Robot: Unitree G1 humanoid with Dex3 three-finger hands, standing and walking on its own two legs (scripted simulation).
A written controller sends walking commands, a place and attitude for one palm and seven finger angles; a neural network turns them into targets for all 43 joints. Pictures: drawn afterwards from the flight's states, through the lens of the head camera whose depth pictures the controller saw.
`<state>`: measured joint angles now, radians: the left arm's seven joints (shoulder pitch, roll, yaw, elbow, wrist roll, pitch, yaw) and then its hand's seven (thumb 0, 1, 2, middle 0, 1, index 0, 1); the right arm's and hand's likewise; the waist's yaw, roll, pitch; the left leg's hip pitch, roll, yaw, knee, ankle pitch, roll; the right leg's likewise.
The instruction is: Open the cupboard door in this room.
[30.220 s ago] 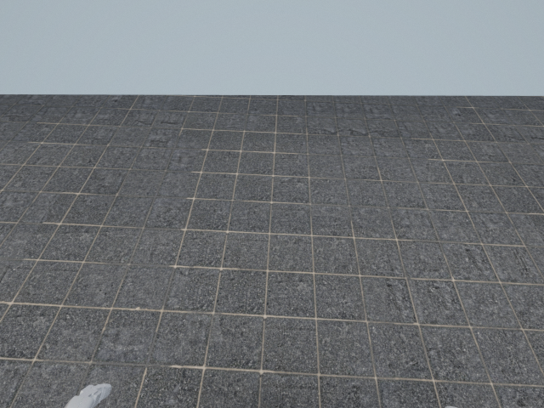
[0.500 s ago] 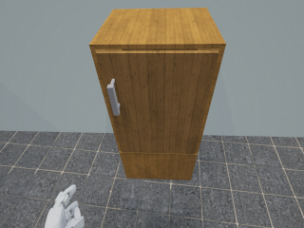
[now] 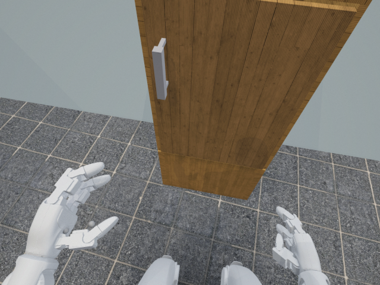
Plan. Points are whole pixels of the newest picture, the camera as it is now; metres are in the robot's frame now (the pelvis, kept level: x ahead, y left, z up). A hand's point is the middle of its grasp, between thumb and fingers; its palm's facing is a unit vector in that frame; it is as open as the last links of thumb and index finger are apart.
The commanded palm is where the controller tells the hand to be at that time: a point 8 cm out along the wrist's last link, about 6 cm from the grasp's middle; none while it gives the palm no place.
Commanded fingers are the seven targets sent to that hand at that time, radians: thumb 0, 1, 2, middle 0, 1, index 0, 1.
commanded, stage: raise the hand with hooked fingers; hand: left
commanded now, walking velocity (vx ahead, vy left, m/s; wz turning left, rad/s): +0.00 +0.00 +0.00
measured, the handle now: (162, 70) +0.57 +0.14 +0.11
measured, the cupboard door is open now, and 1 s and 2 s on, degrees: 0 0 0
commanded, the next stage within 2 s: move the hooked fingers beside the handle in 1.42 s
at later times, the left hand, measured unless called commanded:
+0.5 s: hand (78, 183) +0.26 +0.24 +0.08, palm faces -0.09 -0.99 -0.07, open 13.1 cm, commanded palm +0.25 +0.30 +0.09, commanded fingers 0.00 -0.50 0.30 -0.30 -1.20 -0.30 -1.20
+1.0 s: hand (62, 144) +0.32 +0.28 +0.12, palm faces -0.05 -1.00 -0.04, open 14.0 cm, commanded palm +0.29 +0.32 +0.12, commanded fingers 0.00 -0.50 0.30 -0.30 -1.20 -0.30 -1.20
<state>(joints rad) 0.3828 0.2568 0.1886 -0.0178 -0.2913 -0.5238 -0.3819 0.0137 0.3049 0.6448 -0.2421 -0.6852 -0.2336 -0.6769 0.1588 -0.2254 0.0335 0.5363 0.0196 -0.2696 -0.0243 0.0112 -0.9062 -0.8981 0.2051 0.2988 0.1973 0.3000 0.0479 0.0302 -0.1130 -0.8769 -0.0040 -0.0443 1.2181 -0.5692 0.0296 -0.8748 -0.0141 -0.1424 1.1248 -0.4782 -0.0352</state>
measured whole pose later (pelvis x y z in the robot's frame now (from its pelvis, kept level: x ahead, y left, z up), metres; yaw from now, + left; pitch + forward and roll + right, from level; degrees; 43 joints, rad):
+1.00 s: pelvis +0.02 +0.01 +0.05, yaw -2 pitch +10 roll -2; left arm -0.06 0.46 0.44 0.45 -0.37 -0.24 -0.56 -0.01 -0.50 0.30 -0.30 -1.20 -0.30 -1.19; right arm 0.30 -0.29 0.05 0.55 0.05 -0.19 -0.07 0.01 -0.90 -0.90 0.21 0.30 0.20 0.30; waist -0.02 0.02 -0.09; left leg -0.64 0.00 0.00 0.94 -0.47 0.04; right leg -0.66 0.00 -0.09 0.86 -0.38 -0.02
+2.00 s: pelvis +0.02 +0.01 +0.04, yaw -3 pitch +13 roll -2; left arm -0.28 0.46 0.42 0.64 -0.31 -0.27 -0.51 -0.01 -0.50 0.30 -0.30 -1.20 -0.30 -1.20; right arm 0.33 -0.28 0.04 0.55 0.04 -0.14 -0.06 0.01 -0.91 -0.90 0.21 0.30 0.20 0.30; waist -0.05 0.01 -0.10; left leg -0.69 0.00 0.03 0.93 -0.47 0.05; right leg -0.72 0.00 -0.06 0.87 -0.37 -0.01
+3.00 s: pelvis +0.01 +0.01 +0.03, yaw -4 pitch +20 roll -3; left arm -0.83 0.61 0.45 1.15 -0.16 -0.39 -0.44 -0.01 -0.50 0.30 -0.30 -1.20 -0.30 -1.20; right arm 0.38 -0.29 0.04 0.61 0.01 0.01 -0.04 0.01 -0.91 -0.90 0.21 0.30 0.20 0.30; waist -0.16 0.00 -0.09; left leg -0.89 0.02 0.02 1.02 -0.48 0.04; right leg -0.92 0.02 -0.07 0.94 -0.37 -0.02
